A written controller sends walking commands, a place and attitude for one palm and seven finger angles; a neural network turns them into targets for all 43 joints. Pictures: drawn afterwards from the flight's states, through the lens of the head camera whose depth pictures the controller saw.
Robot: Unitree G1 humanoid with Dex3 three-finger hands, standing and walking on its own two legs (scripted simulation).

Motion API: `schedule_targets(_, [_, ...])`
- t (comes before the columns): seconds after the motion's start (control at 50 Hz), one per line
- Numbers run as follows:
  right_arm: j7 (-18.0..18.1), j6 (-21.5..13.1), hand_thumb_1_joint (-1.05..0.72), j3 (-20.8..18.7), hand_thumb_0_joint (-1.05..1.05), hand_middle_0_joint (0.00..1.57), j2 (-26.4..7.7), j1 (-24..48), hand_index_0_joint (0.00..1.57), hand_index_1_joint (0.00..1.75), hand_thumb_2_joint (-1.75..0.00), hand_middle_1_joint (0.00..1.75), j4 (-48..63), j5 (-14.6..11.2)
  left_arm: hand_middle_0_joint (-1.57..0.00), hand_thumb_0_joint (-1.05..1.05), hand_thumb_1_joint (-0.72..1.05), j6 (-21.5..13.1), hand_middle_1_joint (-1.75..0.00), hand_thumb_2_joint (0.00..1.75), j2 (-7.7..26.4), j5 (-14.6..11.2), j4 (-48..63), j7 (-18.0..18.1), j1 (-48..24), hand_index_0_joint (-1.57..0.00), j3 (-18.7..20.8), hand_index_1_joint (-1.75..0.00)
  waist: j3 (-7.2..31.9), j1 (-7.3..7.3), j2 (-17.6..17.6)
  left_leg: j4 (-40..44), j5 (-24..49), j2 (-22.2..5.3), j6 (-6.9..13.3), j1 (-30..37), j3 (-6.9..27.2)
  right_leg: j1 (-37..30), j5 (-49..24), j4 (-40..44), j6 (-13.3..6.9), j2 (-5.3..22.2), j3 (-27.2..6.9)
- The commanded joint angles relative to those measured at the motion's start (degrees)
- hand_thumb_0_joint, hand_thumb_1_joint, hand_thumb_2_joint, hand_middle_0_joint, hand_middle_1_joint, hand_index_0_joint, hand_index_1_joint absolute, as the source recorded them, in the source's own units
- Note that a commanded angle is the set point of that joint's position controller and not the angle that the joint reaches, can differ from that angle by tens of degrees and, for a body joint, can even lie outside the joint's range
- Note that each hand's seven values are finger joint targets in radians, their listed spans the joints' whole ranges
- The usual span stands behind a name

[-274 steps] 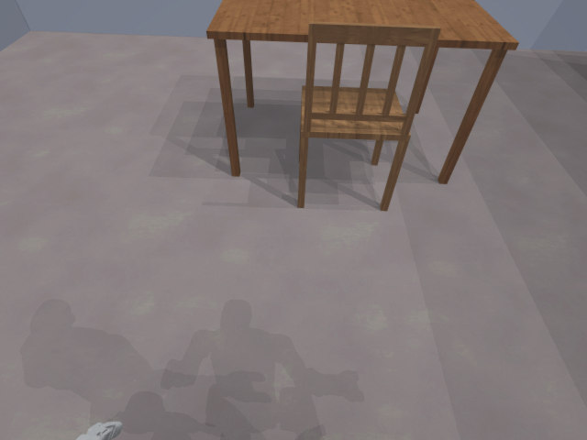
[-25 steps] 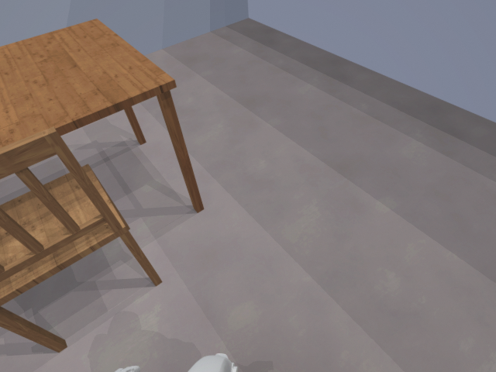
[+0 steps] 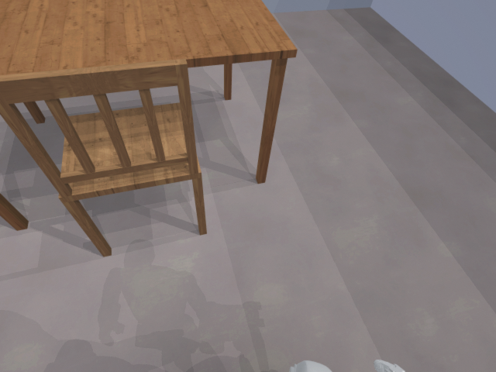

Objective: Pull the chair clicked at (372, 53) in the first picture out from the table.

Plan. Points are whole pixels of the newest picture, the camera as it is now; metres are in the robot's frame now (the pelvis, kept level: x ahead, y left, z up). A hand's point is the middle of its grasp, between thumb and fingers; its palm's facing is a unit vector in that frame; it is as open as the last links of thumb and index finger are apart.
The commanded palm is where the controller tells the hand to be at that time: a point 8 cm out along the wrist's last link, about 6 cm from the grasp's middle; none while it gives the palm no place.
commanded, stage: turn to face it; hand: left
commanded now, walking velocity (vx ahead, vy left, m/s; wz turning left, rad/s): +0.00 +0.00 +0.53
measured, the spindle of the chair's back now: (114, 132) +0.66 +0.42 -0.11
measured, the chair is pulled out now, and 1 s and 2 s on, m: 0.00 0.00 0.00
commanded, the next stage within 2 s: take the last steps up to it in 0.44 s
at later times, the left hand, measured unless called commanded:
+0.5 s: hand out of the picture +0.03 +0.16 -0.14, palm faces +0.24 -0.93 -0.27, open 7.3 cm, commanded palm none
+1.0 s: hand out of the picture -0.02 +0.21 -0.17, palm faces +0.33 -0.93 -0.17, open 7.3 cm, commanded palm none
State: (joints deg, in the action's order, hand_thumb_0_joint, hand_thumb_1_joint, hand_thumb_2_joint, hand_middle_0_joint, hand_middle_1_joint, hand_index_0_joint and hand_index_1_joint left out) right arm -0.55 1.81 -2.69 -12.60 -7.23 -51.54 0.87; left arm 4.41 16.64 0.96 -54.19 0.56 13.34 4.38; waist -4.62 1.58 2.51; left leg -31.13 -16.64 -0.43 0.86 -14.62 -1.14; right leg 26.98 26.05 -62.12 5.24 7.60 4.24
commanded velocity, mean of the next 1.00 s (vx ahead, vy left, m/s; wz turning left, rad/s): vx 0.14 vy -0.02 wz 0.19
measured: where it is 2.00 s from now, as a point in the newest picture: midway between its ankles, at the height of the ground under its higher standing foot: (228, 335)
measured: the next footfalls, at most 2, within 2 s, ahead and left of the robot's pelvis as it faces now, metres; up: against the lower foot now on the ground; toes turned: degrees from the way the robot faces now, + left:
right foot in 0.26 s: +0.06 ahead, -0.14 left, +0.00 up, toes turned +4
left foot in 0.72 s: -0.03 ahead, +0.10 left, +0.00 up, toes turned +21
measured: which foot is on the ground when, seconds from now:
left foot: down 0.00-0.26, up 0.28-0.70, down 0.72-1.00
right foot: up 0.00-0.24, down 0.26-0.72, up 0.74-1.00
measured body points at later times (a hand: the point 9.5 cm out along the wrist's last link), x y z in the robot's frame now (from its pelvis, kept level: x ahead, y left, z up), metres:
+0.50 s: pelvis -0.01 -0.05 +0.01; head +0.02 -0.08 +0.46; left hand +0.01 +0.20 -0.12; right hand +0.10 -0.29 -0.16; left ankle -0.07 +0.10 -0.65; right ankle +0.02 -0.14 -0.73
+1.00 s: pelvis +0.03 +0.02 +0.01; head +0.03 +0.05 +0.46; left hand -0.04 +0.26 -0.15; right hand +0.07 -0.20 -0.14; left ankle -0.07 +0.08 -0.73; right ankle +0.12 -0.10 -0.66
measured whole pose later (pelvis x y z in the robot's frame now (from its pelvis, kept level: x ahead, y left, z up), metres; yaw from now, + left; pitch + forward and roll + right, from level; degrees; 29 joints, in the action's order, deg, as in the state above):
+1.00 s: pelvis +0.03 +0.02 +0.01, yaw +18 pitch -1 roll -1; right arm 1.5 -2.5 -0.4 -6.9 -21.9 -61.7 0.7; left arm 1.1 12.9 1.4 -61.0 -1.2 16.4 2.4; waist -1.4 0.4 2.4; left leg -16.4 -16.1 1.1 2.8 0.9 -3.3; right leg 31.5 14.1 -59.2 2.2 5.7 3.0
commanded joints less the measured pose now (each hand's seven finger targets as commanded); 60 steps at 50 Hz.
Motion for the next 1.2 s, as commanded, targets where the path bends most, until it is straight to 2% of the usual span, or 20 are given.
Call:
schedule_targets(0.0, [0.8,-0.84,-0.9,-3.15,0.0,0.2,-12.26,-1.53,0.2,0.3,-0.9,0.3,3.5,0.18,-0.2,0.0,0.9,-2.26,-0.3,0.9,3.51,-0.16,6.01,-0.03,-2.19,-0.2,0.8,-0.3,5.86,-2.22,-11.64,11.77,23.96,-11.32,7.39,5.71,12.04,2.96,-3.49,0.77,0.38,-1.24,-2.9])
schedule_targets(0.1, [0.67,-0.28,-0.9,-3.58,0.0,0.2,-12.33,-3.59,0.2,0.3,-0.9,0.3,3.14,0.57,-0.2,0.0,0.9,-2.54,-0.3,0.9,2.38,-0.37,7.85,0.42,-5.02,-0.2,0.2,-0.3,6.08,-3.64,-11.67,10.55,22.33,-11.95,9.19,5.92,17.44,-0.74,-0.84,12.37,0.15,-3.61,-2.76])
schedule_targets(0.2, [0.48,-0.02,-0.9,-3.63,0.0,0.2,-11.7,-1.33,0.2,0.3,-0.9,0.3,3.91,0.18,-0.2,0.0,0.9,-3.92,-0.3,0.9,2.58,-0.75,6.86,0.81,1.47,-0.2,0.25,-0.3,8.85,-0.26,-11.27,3.44,24.59,-8.67,6.12,-0.29,18.16,-16.65,-12.13,33.62,-0.92,-6.0,-1.62])
schedule_targets(0.22, [0.28,-0.12,-0.9,-3.38,0.0,0.2,-9.43,-1.69,0.2,0.3,-0.9,0.3,4.07,-0.22,-0.2,0.0,0.9,-4.65,-0.3,0.9,4.64,-0.43,6.39,1.08,3.78,-0.2,0.68,-0.3,9.67,0.75,-5.65,-1.99,15.8,-5.28,2.99,-5.8,15.49,-24.12,-16.9,41.56,-1.75,-1.6,-5.47])
schedule_targets(0.24, [0.07,-0.13,-0.9,-2.6,0.0,0.2,-4.77,-3.49,0.2,0.3,-0.9,0.3,5.05,-0.59,-0.2,0.0,0.9,-5.34,-0.3,0.9,10.44,0.67,6.35,1.58,4.26,-0.2,1.83,-0.3,9.85,0.64,13.12,-15.42,-7.32,3.64,-2.12,-17.37,5.44,-30.54,-24.08,45.61,-7.28,14.38,-21.85])
schedule_targets(0.26, [0.32,0.21,-0.9,-3.02,0.0,0.2,-6.72,-2.53,0.2,0.3,-0.9,0.3,5.66,-0.14,-0.2,0.0,0.9,-4.99,-0.3,0.9,11.84,0.29,6.99,1.5,4.13,-0.2,1.51,-0.3,9.73,1.01,13.16,-26.33,-18.59,3.22,-2.56,-17.13,5.85,-23.6,-30.38,45.32,-12.7,21.11,-24.69])
schedule_targets(0.28, [0.15,0.79,-0.9,-3.36,0.0,0.2,-7.6,-2.23,0.2,0.3,-0.9,0.3,4.8,0.1,-0.2,0.0,0.9,-5.01,-0.3,0.9,8.85,0.22,7.31,1.66,1.59,-0.2,1.17,-0.3,7.5,-0.02,8.49,-32.88,-15.14,1.61,-2.21,-16.09,7.66,-18.85,-26.41,45.67,-13.81,17.84,-19.94])
schedule_targets(0.36, [-0.67,1.62,-0.9,-3.05,0.0,0.2,-6.11,-5.33,0.2,0.3,-0.9,0.3,0.7,0.49,-0.2,0.0,0.9,-5.19,-0.3,0.9,3.73,-0.09,8.22,1.33,-3.75,-0.2,-0.3,-0.3,2.67,-2.79,6.61,-38.39,-4.26,-0.07,-3.63,-16.55,4.35,-16.19,-25.18,44.95,-10.54,8.9,-7.62])
schedule_targets(0.52, [-0.31,1.39,-0.9,-1.56,0.0,0.2,-3.78,-0.04,0.2,0.3,-0.9,0.3,0.11,-0.14,-0.2,0.0,0.9,-5.09,-0.3,0.9,5.56,0.77,3.53,1.47,4.39,-0.2,0.2,-0.3,3.84,1.07,8.12,-20.15,-9.33,-0.68,-4.36,-10.85,-0.28,-21.53,-35.45,43.17,-13.47,10.89,-5.48])
schedule_targets(0.6, [-0.57,-0.04,-0.9,-0.86,0.0,0.2,-2.93,-1.8,0.2,0.3,-0.9,0.3,-0.55,-0.01,-0.2,0.0,0.9,-5.39,-0.3,0.9,6.43,0.96,1.26,0.97,5.66,-0.2,0.7,-0.3,6.11,1.35,9.18,-9.93,-9.89,-0.54,-2.53,-5.45,-2.55,-21.85,-17.68,45.23,-13.48,11.66,-7.41])
schedule_targets(0.66, [-0.25,-1.76,-0.9,-0.68,0.0,0.2,-3.38,-9.27,0.2,0.3,-0.9,0.3,-3.48,0.37,-0.2,0.0,0.9,-5.04,-0.3,0.9,4.93,0.25,0.17,0.4,3.17,-0.2,0.34,-0.3,5.6,-2.65,3.66,7.51,-1.97,0.18,-0.84,10.81,-3.75,-9.81,0.88,40.67,-9.48,7.34,-3.3])
schedule_targets(0.68, [0.28,-2.44,-0.9,-1.42,0.0,0.2,-6.95,-13.44,0.2,0.3,-0.9,0.3,-4.67,0.54,-0.2,0.0,0.9,-4.78,-0.3,0.9,2.08,-0.29,0.61,-0.01,2.64,-0.2,-0.3,-0.3,6.26,-4.67,-7.49,13.37,-6.57,-6.96,1.74,17.62,6.87,-1.6,3.83,30.47,-6.52,2.72,1.17])
schedule_targets(0.7, [0.67,-2.42,-0.9,-2.61,0.0,0.2,-12.26,-17.33,0.2,0.3,-0.9,0.3,-5.31,0.86,-0.2,0.0,0.9,-4.72,-0.3,0.9,-2.11,-0.05,2.32,-0.48,1.46,-0.2,-1.27,-0.3,4.33,-6.18,-23.29,20.17,-13.3,-19.38,6.02,19.8,23.69,9.35,7.48,15.93,-3.82,-3.93,6.32])
schedule_targets(0.72, [1.11,-2.14,-0.9,-2.47,0.0,0.2,-12.65,-18.78,0.2,0.3,-0.9,0.3,-5.65,0.87,-0.2,0.0,0.9,-4.92,-0.3,0.9,-0.75,0.53,3.47,-0.38,-2.7,-0.2,-1.45,-0.3,-0.57,-7.35,-18.69,23.0,-13.6,-22.53,9.95,15.07,27.89,13.01,7.11,9.08,-4.75,-3.38,1.0])
schedule_targets(0.74, [1.24,-2.25,-0.9,-1.67,0.0,0.2,-10.54,-15.92,0.2,0.3,-0.9,0.3,-5.26,0.94,-0.2,0.0,0.9,-4.97,-0.3,0.9,0.02,0.9,3.0,-0.62,-2.75,-0.2,-1.04,-0.3,-2.22,-5.81,-14.4,24.0,-17.93,-21.19,10.65,10.8,25.22,11.89,3.8,5.76,-5.43,-1.55,-1.05])
schedule_targets(0.84, [2.16,-4.67,-0.9,0.24,0.0,0.2,-4.83,-13.25,0.2,0.3,-0.9,0.3,-5.64,0.08,-0.2,0.0,0.9,-5.08,-0.3,0.9,-1.26,0.63,-2.57,-1.91,1.87,-0.2,-1.32,-0.3,-3.92,-2.12,-9.88,22.69,7.38,-13.06,7.84,10.43,10.26,10.13,-10.66,0.22,-3.94,-1.54,-1.91])
schedule_targets(0.94, [2.6,-5.63,-0.9,0.02,0.0,0.2,-3.99,-19.03,0.2,0.3,-0.9,0.3,-8.51,-0.16,-0.2,0.0,0.9,-4.88,-0.3,0.9,-2.01,0.35,-2.27,-1.64,-0.85,-0.2,-1.51,-0.3,-2.09,-2.78,-7.89,20.68,23.67,-13.92,9.01,17.14,6.79,13.63,-13.0,2.15,-2.98,-1.36,-1.24])
schedule_targets(1.1, [2.75,-5.51,-0.9,-0.3,0.0,0.2,-3.36,-22.81,0.2,0.3,-0.9,0.3,-11.93,0.89,-0.2,0.0,0.9,-5.68,-0.3,0.9,-3.81,-0.16,0.75,-2.1,-10.44,-0.2,-1.71,-0.3,-5.51,-5.26,-9.86,18.01,26.83,-15.47,8.73,16.1,4.92,7.83,-12.22,20.77,-5.71,-2.21,1.02])
schedule_targets(1.14, [2.8,-5.46,-0.9,-0.38,0.0,0.2,-4.29,-21.87,0.2,0.3,-0.9,0.3,-12.27,0.91,-0.2,0.0,0.9,-6.09,-0.3,0.9,-3.84,-0.22,0.25,-2.07,-8.02,-0.2,-1.46,-0.3,-4.09,-3.55,-9.92,14.59,34.56,-15.16,8.26,15.25,3.49,1.27,-11.25,24.91,-7.14,-4.4,2.73])
schedule_targets(1.18, [2.71,-5.48,-0.9,-0.53,0.0,0.2,-4.84,-20.74,0.2,0.3,-0.9,0.3,-12.44,0.34,-0.2,0.0,0.9,-7.05,-0.3,0.9,-1.79,0.06,-3.54,-1.77,3.81,-0.2,-0.64,-0.3,2.88,1.74,-6.7,0.81,41.28,-12.2,5.77,12.6,0.48,-15.77,-16.48,32.11,-8.39,-7.28,4.24])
